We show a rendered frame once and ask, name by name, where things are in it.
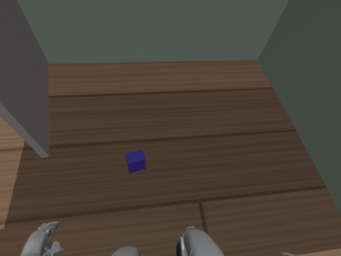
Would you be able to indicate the left robot hand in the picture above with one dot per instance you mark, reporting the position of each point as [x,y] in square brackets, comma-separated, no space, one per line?
[36,242]

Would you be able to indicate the carton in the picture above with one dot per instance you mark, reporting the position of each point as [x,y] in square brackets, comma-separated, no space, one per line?
[135,161]

